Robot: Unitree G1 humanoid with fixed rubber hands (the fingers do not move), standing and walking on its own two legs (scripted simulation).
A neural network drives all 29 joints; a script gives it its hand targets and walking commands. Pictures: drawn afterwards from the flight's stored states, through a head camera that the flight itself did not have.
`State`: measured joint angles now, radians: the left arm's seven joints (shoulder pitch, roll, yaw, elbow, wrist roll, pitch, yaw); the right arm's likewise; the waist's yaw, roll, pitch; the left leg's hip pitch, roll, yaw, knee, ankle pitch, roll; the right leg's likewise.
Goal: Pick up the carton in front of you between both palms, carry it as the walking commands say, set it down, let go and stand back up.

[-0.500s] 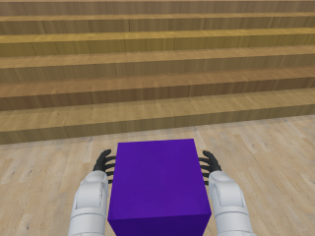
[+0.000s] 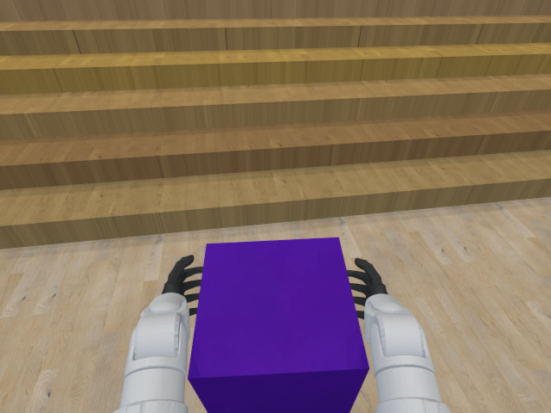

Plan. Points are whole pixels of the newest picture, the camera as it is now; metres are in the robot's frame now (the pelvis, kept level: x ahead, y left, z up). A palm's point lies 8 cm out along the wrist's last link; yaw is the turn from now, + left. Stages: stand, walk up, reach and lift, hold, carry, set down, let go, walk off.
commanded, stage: hold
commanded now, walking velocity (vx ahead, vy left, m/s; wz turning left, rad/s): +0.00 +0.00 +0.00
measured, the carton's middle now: (277, 337) +0.28 +0.00 -0.03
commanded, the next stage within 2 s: carry in 0.08 s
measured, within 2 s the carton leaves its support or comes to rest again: neither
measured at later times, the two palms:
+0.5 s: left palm (175, 240) +0.38 +0.16 +0.09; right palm (359, 243) +0.38 -0.14 +0.09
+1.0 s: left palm (174, 165) +0.65 +0.22 +0.07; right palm (306, 164) +0.65 -0.08 +0.07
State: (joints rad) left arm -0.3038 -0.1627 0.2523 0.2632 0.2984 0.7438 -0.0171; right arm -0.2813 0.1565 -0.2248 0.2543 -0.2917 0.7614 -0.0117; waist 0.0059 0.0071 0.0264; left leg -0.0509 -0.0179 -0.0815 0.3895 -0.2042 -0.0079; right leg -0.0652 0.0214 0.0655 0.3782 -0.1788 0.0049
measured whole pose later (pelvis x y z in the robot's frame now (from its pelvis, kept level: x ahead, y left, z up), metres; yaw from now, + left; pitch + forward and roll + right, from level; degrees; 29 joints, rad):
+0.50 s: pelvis +0.11 +0.01 +0.00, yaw +0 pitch +5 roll -2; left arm -0.13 -0.13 0.11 -0.30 0.09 1.08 0.08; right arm -0.12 0.13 -0.08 -0.31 -0.11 1.10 -0.11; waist 0.00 0.04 -0.15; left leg -0.16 0.06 0.01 0.44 -0.37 -0.01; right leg -0.37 0.01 -0.18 0.45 -0.28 0.00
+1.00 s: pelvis +0.40 +0.07 -0.02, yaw +0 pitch +4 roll +0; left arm -0.06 -0.13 0.09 -0.47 0.05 1.25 0.13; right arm -0.06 0.13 -0.06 -0.43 -0.07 1.23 -0.13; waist 0.00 -0.03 -0.10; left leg -0.42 0.05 0.27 0.54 -0.20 0.09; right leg -0.35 -0.09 -0.06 1.13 -0.41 0.00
